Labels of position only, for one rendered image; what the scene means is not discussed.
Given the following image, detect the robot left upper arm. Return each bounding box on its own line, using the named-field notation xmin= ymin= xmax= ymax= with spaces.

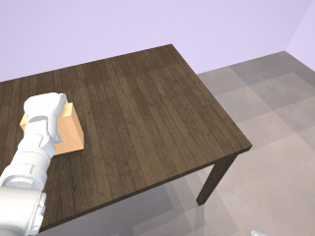
xmin=0 ymin=186 xmax=47 ymax=236

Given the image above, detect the sponge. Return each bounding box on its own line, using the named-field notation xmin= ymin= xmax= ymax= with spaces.
xmin=20 ymin=102 xmax=84 ymax=155

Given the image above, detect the table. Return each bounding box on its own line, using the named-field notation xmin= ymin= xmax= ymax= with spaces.
xmin=0 ymin=43 xmax=252 ymax=236

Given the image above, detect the robot left hand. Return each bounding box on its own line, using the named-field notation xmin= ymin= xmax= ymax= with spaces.
xmin=24 ymin=92 xmax=68 ymax=144

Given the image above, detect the robot left forearm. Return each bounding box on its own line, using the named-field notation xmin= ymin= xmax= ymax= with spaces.
xmin=0 ymin=113 xmax=58 ymax=191

